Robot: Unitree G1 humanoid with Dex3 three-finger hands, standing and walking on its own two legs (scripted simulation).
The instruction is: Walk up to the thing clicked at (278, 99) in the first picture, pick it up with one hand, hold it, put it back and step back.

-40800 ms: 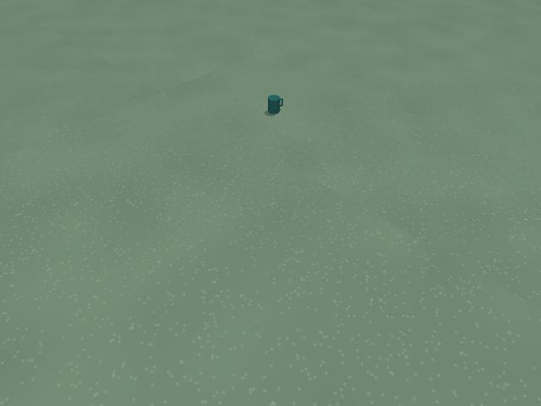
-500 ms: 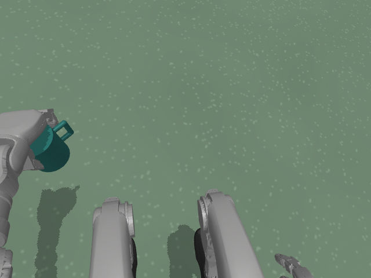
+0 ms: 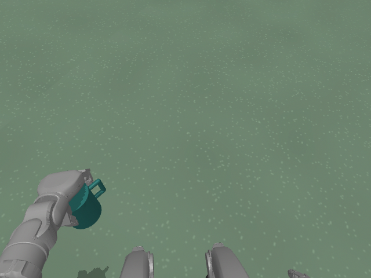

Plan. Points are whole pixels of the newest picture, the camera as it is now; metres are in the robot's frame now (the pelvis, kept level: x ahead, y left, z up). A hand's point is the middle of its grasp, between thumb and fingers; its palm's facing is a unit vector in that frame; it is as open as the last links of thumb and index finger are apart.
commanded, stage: lift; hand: left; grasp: from above
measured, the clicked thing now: (83, 200) +0.37 +0.24 -0.13
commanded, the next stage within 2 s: hold in 0.50 s
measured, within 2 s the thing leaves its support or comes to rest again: neither
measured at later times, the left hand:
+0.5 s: hand (66, 176) +0.37 +0.24 +0.01, palm faces -0.46 -0.10 -0.88, open 11.0 cm
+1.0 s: hand (60, 163) +0.38 +0.23 +0.05, palm faces -0.46 -0.08 -0.88, open 11.0 cm
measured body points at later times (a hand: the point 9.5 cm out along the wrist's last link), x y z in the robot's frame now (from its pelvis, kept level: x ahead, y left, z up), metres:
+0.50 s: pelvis +0.05 +0.00 +0.09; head +0.11 +0.00 +0.54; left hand +0.39 +0.24 +0.06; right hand +0.13 -0.27 -0.03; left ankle +0.08 +0.13 -0.60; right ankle +0.07 -0.14 -0.60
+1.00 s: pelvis +0.07 +0.00 +0.12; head +0.11 +0.00 +0.57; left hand +0.40 +0.23 +0.10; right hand +0.17 -0.27 +0.00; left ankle +0.08 +0.13 -0.60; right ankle +0.07 -0.14 -0.60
